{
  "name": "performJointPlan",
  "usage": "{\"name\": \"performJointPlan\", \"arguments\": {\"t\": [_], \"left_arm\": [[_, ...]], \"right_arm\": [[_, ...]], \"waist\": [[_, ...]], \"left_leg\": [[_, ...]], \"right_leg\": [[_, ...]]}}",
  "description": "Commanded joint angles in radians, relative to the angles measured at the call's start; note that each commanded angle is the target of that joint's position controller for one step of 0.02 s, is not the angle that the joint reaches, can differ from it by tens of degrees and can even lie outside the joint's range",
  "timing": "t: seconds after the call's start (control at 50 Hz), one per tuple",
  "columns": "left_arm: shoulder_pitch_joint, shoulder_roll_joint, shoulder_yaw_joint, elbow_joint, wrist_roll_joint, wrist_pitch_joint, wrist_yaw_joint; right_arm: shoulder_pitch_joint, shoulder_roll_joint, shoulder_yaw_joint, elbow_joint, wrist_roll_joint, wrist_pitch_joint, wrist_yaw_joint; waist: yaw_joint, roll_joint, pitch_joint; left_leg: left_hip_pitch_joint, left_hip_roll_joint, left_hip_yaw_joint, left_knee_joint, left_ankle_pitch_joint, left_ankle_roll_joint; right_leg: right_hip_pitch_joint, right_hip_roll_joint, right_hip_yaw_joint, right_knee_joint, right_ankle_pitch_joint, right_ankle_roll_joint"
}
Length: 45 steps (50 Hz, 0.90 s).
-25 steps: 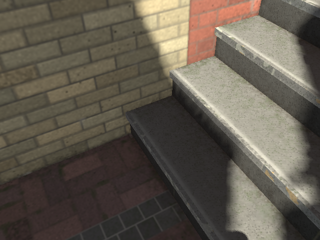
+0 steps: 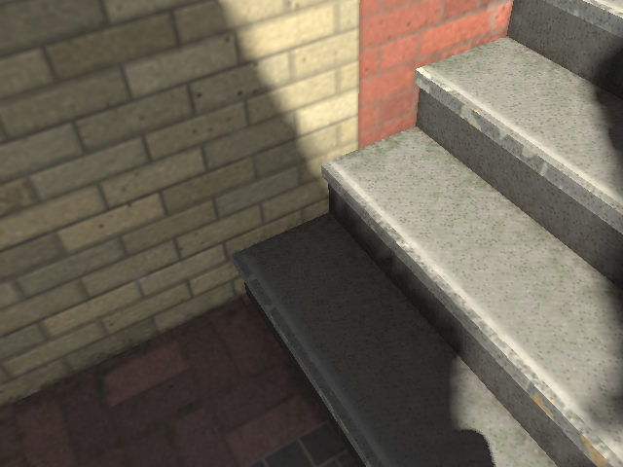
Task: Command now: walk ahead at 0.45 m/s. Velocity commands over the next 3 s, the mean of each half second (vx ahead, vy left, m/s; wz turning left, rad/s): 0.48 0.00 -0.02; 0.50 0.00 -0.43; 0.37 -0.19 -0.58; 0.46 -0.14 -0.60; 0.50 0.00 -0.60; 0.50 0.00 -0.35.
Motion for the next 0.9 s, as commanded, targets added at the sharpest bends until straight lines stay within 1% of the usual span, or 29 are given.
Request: {"name": "performJointPlan", "arguments": {"t": [0.02,0.06,0.1,0.14,0.18,0.2,0.24,0.26,0.28,0.3,0.32,0.34,0.36,0.4,0.48,0.5,0.54,0.6,0.66,0.7,0.72,0.74,0.76,0.8,0.82,0.84,0.86,0.88,0.9], "left_arm": [[0.015,0.13,0.02,-0.034,-0.005,0.003,0.015],[0.019,0.172,0.034,-0.041,-0.015,0.005,0.028],[0.036,0.218,0.052,-0.045,-0.028,-0.006,0.037],[0.023,0.194,0.049,-0.041,-0.038,-0.011,0.031],[0.027,0.199,0.062,-0.029,-0.039,-0.008,0.037],[0.009,0.201,0.068,-0.033,-0.032,-0.007,0.034],[-0.015,0.184,0.059,-0.05,-0.029,-0.011,0.044],[-0.012,0.148,0.043,-0.079,-0.009,-0.012,0.042],[0.096,-0.004,-0.002,-0.099,-0.007,-0.03,0.029],[0.069,0.062,0.015,-0.078,-0.024,-0.053,0.014],[-0.029,0.114,0.026,-0.114,-0.04,-0.061,0.005],[-0.101,0.126,0.025,-0.144,-0.027,-0.058,0.009],[-0.114,0.12,0.025,-0.148,-0.007,-0.048,0.017],[-0.1,0.096,0.026,-0.161,-0.007,-0.018,0.027],[-0.107,0.087,0.029,-0.181,-0.018,0.038,0.027],[-0.143,0.037,0.014,-0.185,-0.028,0.05,0.026],[-0.214,-0.016,-0.012,-0.237,-0.044,0.065,0.011],[-0.366,-0.057,-0.053,-0.331,-0.037,0.046,-0.016],[-0.467,-0.068,-0.086,-0.453,-0.028,0.037,-0.02],[-0.532,-0.049,-0.105,-0.549,-0.005,0.023,-0.019],[-0.592,-0.062,-0.114,-0.578,0.004,0.018,-0.025],[-0.623,-0.075,-0.125,-0.598,0.01,0.007,-0.028],[-0.659,-0.079,-0.128,-0.608,0.009,-0.003,-0.029],[-0.527,-0.054,-0.104,-0.558,0.002,-0.016,-0.032],[-0.417,-0.005,-0.082,-0.538,-0.002,-0.012,-0.038],[-0.259,0.072,-0.05,-0.486,0.003,-0.008,-0.046],[-0.076,0.189,-0.01,-0.416,0.026,-0.003,-0.044],[0.042,0.3,0.029,-0.34,0.04,0.02,-0.021],[0.027,0.251,0.019,-0.322,0.058,0.014,0.006]], "right_arm": [[-0.134,0.001,0.004,-0.099,0.008,-0.006,0.001],[-0.207,0.028,0.017,-0.127,0.011,-0.008,0.005],[-0.248,0.002,0.012,-0.138,0.02,-0.004,0.007],[-0.308,-0.031,0.002,-0.161,0.03,0.002,0.017],[-0.302,-0.055,-0.009,-0.17,0.02,0.015,0.021],[-0.276,-0.065,-0.018,-0.17,0.011,0.021,0.021],[-0.022,-0.136,-0.06,-0.112,-0.002,0.033,0.002],[0.164,-0.216,-0.083,-0.084,-0.018,0.039,-0.011],[0.183,-0.304,-0.098,-0.077,-0.027,0.037,-0.008],[0.176,-0.224,-0.078,-0.08,-0.03,0.031,-0.007],[0.095,-0.169,-0.063,-0.105,-0.026,0.025,-0.005],[0.02,-0.142,-0.051,-0.128,-0.029,0.026,0.002],[-0.05,-0.119,-0.039,-0.137,-0.029,0.022,0.011],[-0.079,-0.093,-0.029,-0.115,-0.031,0.013,0.018],[-0.007,-0.097,-0.017,-0.052,-0.039,-0.005,0.021],[0.062,-0.072,-0.008,-0.013,-0.046,0.004,0.018],[0.207,-0.007,0.018,0.052,-0.041,0.023,0.01],[0.292,0.019,0.037,0.092,-0.066,0.055,-0.002],[0.238,-0.011,0.045,0.061,-0.069,0.075,-0.018],[0.204,-0.069,0.036,0.045,-0.045,0.078,-0.054],[0.269,-0.099,0.026,0.059,-0.049,0.074,-0.08],[0.262,-0.163,0.004,0.048,-0.022,0.076,-0.095],[0.274,-0.177,-0.008,0.052,-0.001,0.083,-0.101],[0.295,-0.214,-0.009,0.046,-0.024,0.083,-0.083],[0.25,-0.231,-0.01,0.028,-0.032,0.084,-0.08],[0.18,-0.235,-0.013,-0.027,-0.026,0.078,-0.077],[0.136,-0.194,-0.013,-0.092,-0.019,0.05,-0.065],[0.096,-0.133,-0.003,-0.102,-0.055,0.006,-0.028],[0.082,-0.131,-0.025,-0.107,-0.035,-0.018,0.02]], "waist": [[-0.004,-0.115,0.185],[0.005,-0.12,0.165],[0.008,-0.14,0.152],[0.01,-0.171,0.171],[-0.005,-0.179,0.183],[-0.031,-0.165,0.169],[-0.151,-0.133,0.02],[-0.212,-0.027,-0.127],[-0.124,0.326,-0.223],[-0.142,0.247,-0.251],[-0.126,0.157,-0.144],[-0.094,0.039,-0.079],[-0.05,0.001,-0.03],[-0.001,0.068,0.037],[0.015,0.05,0.105],[-0.014,0.087,0.117],[-0.039,0.055,0.152],[-0.069,-0.015,0.169],[-0.045,-0.001,0.2],[-0.011,-0.02,0.171],[-0.041,0.02,0.151],[-0.038,0.024,0.152],[-0.041,0.028,0.145],[0.016,0.148,-0.015],[0.089,0.238,-0.081],[0.17,0.284,-0.169],[0.212,0.067,-0.237],[0.194,-0.306,-0.281],[0.149,-0.236,-0.271]], "left_leg": [[-0.227,0.062,-0.008,-0.209,0.094,-0.032],[-0.077,0.038,0.02,-0.41,0.138,-0.052],[0.051,0.001,0.046,-0.548,0.161,-0.064],[0.091,-0.002,0.028,-0.627,0.204,-0.048],[0.139,-0.014,0.036,-0.677,0.193,-0.01],[0.187,-0.028,0.042,-0.693,0.151,0.016],[0.519,-0.063,0.061,-0.707,0.085,0.058],[0.85,0.109,-0.151,-0.646,0.11,0.101],[1.117,0.307,-0.584,-0.813,-0.026,0.244],[1.068,0.317,-0.716,-0.902,-0.048,0.253],[0.955,0.294,-0.563,-0.88,0.02,0.22],[0.801,0.251,-0.432,-0.89,0.115,0.2],[0.653,0.217,-0.363,-0.924,0.137,0.192],[0.484,0.167,-0.278,-0.994,0.045,0.184],[0.391,0.199,-0.183,-1.032,0.056,0.215],[0.453,0.245,-0.216,-1.019,0.032,0.223],[0.615,0.297,-0.232,-0.973,-0.077,0.19],[0.71,0.267,-0.138,-0.912,0.024,0.118],[0.569,0.231,-0.03,-0.941,0.104,0.071],[0.482,0.187,0.048,-1.017,0.127,0.047],[0.487,0.207,0.039,-1.075,0.122,0.073],[0.51,0.224,0.075,-1.161,0.262,0.074],[0.516,0.213,0.118,-1.16,0.492,0.068],[0.597,0.222,0.189,-0.954,1.596,0.111],[0.723,0.26,0.177,-0.778,1.924,0.104],[0.718,0.238,0.172,-0.525,2.064,0.096],[0.356,0.126,0.15,-0.196,1.781,0.049],[0.066,-0.088,-0.011,0.138,0.132,0.016],[-0.106,-0.088,-0.182,0.439,0.003,0.021]], "right_leg": [[0.086,-0.238,0.207,-0.242,0.233,-0.157],[0.032,-0.212,0.142,-0.243,0.313,-0.138],[0.023,-0.205,0.115,-0.253,0.284,-0.119],[0.066,-0.23,0.123,-0.254,0.288,-0.111],[0.126,-0.25,0.097,-0.201,0.438,-0.092],[0.156,-0.251,0.085,-0.134,0.597,-0.079],[0.123,-0.199,0.039,0.119,0.765,-0.048],[-0.108,-0.144,0.008,0.446,0.508,-0.022],[-0.474,0.054,0.024,0.829,-0.165,0.031],[-0.565,0.028,0.158,1.053,-0.224,0.021],[-0.63,-0.021,0.148,1.139,-0.156,0.003],[-0.597,-0.069,0.116,1.139,-0.077,-0.001],[-0.546,-0.103,0.109,1.085,-0.027,-0.002],[-0.47,-0.135,0.113,1.012,-0.002,-0.011],[-0.592,-0.117,0.118,1.167,0.016,0.016],[-0.743,-0.08,0.092,1.447,-0.065,0.012],[-1.085,-0.053,0.165,1.769,-0.137,-0.023],[-1.312,-0.025,0.185,1.88,-0.093,-0.041],[-1.286,-0.018,0.129,1.77,-0.039,-0.017],[-1.14,-0.067,0.088,1.445,0.004,0.009],[-1.1,-0.077,0.039,1.404,0.002,0.027],[-0.979,-0.098,-0.015,1.211,-0.09,0.016],[-0.843,-0.07,-0.076,1.071,-0.152,-0.006],[-0.535,0.11,-0.264,1.038,-0.278,-0.079],[-0.475,0.141,-0.215,0.912,-0.254,-0.126],[-0.305,0.157,-0.073,0.753,-0.224,-0.185],[0.008,0.012,0.355,0.59,-0.247,-0.292],[0.234,-0.165,0.911,0.098,-0.204,-0.371],[0.238,-0.238,1.102,-0.033,-0.261,-0.357]]}}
